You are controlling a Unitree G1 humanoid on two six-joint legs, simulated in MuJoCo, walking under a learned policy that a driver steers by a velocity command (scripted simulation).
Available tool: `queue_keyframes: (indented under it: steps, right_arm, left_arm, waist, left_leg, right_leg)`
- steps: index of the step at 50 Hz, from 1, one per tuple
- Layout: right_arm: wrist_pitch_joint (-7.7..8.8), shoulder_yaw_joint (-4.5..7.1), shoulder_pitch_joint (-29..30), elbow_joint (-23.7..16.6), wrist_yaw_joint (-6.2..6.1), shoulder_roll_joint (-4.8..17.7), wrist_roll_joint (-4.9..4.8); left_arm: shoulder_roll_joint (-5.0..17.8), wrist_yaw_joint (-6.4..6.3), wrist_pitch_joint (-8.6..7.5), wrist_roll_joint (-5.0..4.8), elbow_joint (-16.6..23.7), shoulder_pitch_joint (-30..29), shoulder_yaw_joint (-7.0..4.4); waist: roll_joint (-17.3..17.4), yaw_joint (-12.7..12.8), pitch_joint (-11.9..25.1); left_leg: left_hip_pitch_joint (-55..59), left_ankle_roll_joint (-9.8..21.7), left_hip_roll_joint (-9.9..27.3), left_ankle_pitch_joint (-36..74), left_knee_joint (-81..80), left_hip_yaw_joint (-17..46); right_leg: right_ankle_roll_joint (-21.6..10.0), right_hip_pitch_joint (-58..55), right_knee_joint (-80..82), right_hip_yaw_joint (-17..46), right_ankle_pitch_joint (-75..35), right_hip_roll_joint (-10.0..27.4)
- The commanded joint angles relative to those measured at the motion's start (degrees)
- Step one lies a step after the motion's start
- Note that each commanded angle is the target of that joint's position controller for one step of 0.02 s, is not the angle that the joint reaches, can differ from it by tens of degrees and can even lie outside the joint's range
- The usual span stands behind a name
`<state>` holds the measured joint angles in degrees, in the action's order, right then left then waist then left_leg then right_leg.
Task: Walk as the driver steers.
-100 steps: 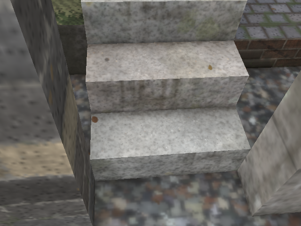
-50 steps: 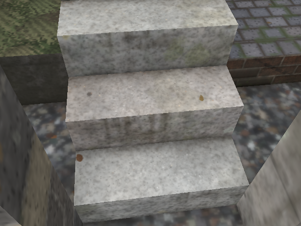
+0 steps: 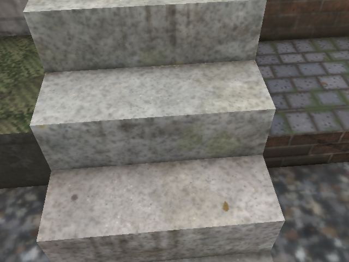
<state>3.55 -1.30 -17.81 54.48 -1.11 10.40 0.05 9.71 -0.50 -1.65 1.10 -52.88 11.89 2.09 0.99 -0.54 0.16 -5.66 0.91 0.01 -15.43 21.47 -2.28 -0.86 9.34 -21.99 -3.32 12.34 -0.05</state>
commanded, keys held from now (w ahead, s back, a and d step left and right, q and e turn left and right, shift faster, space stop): no key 0.18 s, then w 0.82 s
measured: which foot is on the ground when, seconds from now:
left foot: down 0.00-1.00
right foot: down 0.00-1.00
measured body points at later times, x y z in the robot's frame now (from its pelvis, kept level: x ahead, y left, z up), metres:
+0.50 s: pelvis +0.01 -0.01 +0.00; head +0.01 -0.03 +0.45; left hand +0.11 +0.21 -0.13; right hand +0.04 -0.24 -0.15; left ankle -0.04 +0.11 -0.74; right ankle -0.01 -0.11 -0.74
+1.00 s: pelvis +0.01 +0.01 +0.01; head +0.01 +0.01 +0.46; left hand +0.14 +0.23 -0.12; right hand +0.08 -0.22 -0.13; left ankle -0.04 +0.11 -0.74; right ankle -0.01 -0.11 -0.74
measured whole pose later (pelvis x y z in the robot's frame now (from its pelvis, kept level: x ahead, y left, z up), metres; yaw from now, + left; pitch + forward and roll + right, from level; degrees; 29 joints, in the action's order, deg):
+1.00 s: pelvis +0.01 +0.01 +0.01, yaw +1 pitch +0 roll +0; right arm 4.1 -0.4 -16.9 49.6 -0.7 9.5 0.0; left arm 10.6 -0.5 -2.0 1.2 -53.6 6.4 2.6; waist 0.5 0.3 0.4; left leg -2.8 1.1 -0.4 -12.4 14.8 -1.7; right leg -0.3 6.1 -15.1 -3.4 9.4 0.3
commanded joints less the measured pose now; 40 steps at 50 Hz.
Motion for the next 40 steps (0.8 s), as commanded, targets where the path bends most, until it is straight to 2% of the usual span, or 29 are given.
queue_keyframes:
  steps: [1, 2, 3, 4, 6, 8, 10, 12, 14, 24, 25, 29, 38, 40]
  right_arm:
    - [-0.18, 1.02, -5.1, -1.0, -0.45, 3.8, -0.36]
    - [-0.23, 1.14, -5.6, -0.9, -0.61, 3.9, -0.5]
    - [-0.26, 0.8, -6.5, -1.0, -0.03, 2.2, -0.45]
    - [-0.37, 0.71, -6.6, -0.7, 0.55, 2.1, -0.66]
    - [-0.52, 1.25, -7.4, -0.6, 0.72, 3.4, -0.85]
    - [-0.69, 1.41, -7.7, -0.5, 0.67, 3.6, -0.71]
    - [-0.84, 1.25, -7.5, -0.7, 0.64, 2.8, -0.4]
    - [-0.92, 1.03, -5.9, -1.4, 0.63, 2.3, -0.1]
    - [-0.79, 0.94, -5.2, -2.0, 0.54, 2.2, 0.01]
    - [0.18, 0.88, -5.0, -3.7, 0.53, 1.1, -0.43]
    - [0.27, 1.1, -5.4, -4.2, 0.16, 1.4, -0.21]
    - [0.5, 1.19, -4.9, -5.4, 0.05, 1.5, -0.16]
    - [1.04, 1.42, -3.5, -7.5, 0.24, 1.6, -0.25]
    - [1.08, 1.37, -2.4, -7.7, 0.8, 1.7, -0.64]
  left_arm:
    - [6.0, -0.49, -0.55, -0.25, 2.0, 0.7, -1.22]
    - [6.0, -0.53, -0.64, -0.3, 1.7, 0.9, -1.3]
    - [6.6, 0.57, -0.4, -0.9, 1.9, 0.2, -1.63]
    - [7.7, 0.73, -0.44, -0.96, 2.0, -0.2, -1.79]
    - [6.9, 0.8, -0.28, -1.0, 1.3, 0.4, -1.67]
    - [6.4, 0.72, -0.02, -1.02, 1.0, 0.3, -1.59]
    - [6.3, 0.64, 0.31, -0.94, 0.8, 0.0, -1.57]
    - [6.2, 0.56, 0.63, -0.73, 1.1, -1.1, -1.45]
    - [6.2, 0.59, 0.7, -0.59, 1.3, -1.8, -1.39]
    - [6.5, 0.66, -0.09, -0.42, 2.2, -4.4, -1.08]
    - [6.2, 0.97, -0.03, -0.56, 1.9, -3.6, -1.2]
    - [6.0, 1.17, -0.1, -0.51, 2.6, -5.3, -1.24]
    - [5.6, 1.23, -0.17, -0.36, 3.4, -6.7, -1.43]
    - [5.8, 0.78, -0.33, -0.12, 3.7, -7.9, -1.24]
  waist:
    - [-1.0, -0.1, -0.9]
    - [-2.0, -0.1, -0.2]
    - [2.3, -0.7, -0.2]
    - [0.0, 0.0, 0.5]
    - [-2.3, 0.0, 1.6]
    - [-3.3, 0.2, 1.1]
    - [-2.7, 0.5, 1.2]
    - [-1.9, 1.0, -0.1]
    - [-1.6, 1.1, -1.3]
    - [-0.1, 1.0, -0.6]
    - [0.1, 0.6, 0.2]
    - [0.2, 0.3, -0.1]
    - [0.2, 0.2, 1.2]
    - [0.2, 0.7, 1.1]
  left_leg:
    - [-2.0, -0.6, 5.2, 12.4, -2.5, 3.0]
    - [-1.1, -0.7, 5.3, 12.4, -2.3, 3.0]
    - [-1.5, -1.3, 4.5, 14.4, -1.4, 2.3]
    - [-1.3, -1.6, 4.6, 14.5, -1.2, 2.7]
    - [-0.6, -1.7, 4.8, 14.2, -1.2, 2.7]
    - [-0.8, -1.8, 5.0, 13.9, -1.5, 2.8]
    - [-1.1, -1.9, 5.0, 12.6, -2.3, 2.9]
    - [-2.1, -1.8, 5.1, 10.7, -4.0, 3.2]
    - [-2.7, -1.8, 5.2, 10.3, -4.9, 3.4]
    - [-2.6, -1.6, 5.7, 12.6, -7.4, 3.9]
    - [-2.1, -1.6, 5.8, 13.1, -7.0, 3.6]
    - [-2.5, -1.5, 6.1, 14.1, -7.5, 3.9]
    - [-1.9, -1.3, 6.4, 17.1, -8.1, 4.1]
    - [-1.9, -1.2, 6.5, 18.2, -8.8, 4.5]
  right_leg:
    - [-1.5, -3.3, 3.9, 7.2, -21.3, 7.9]
    - [-1.6, -3.8, 3.6, 7.2, -23.5, 8.0]
    - [-1.5, -3.6, 3.3, 8.3, -28.3, 8.9]
    - [-1.4, -5.1, 2.8, 7.4, -30.0, 8.8]
    - [-1.1, -5.6, 2.5, 7.2, -30.6, 8.6]
    - [-0.9, -5.5, 2.7, 7.0, -29.3, 8.5]
    - [-0.8, -5.5, 3.4, 6.6, -24.2, 7.9]
    - [-0.7, -4.9, 5.2, 6.6, -15.9, 7.2]
    - [-0.7, -4.4, 6.5, 6.8, -12.5, 6.9]
    - [-1.1, -6.5, 8.4, 6.8, -14.1, 7.1]
    - [-1.0, -6.0, 8.4, 7.2, -12.9, 7.2]
    - [-0.9, -5.6, 9.0, 7.0, -11.9, 7.0]
    - [-0.6, -6.2, 8.8, 6.6, -12.9, 7.2]
    - [-0.6, -6.9, 8.9, 6.2, -14.4, 7.2]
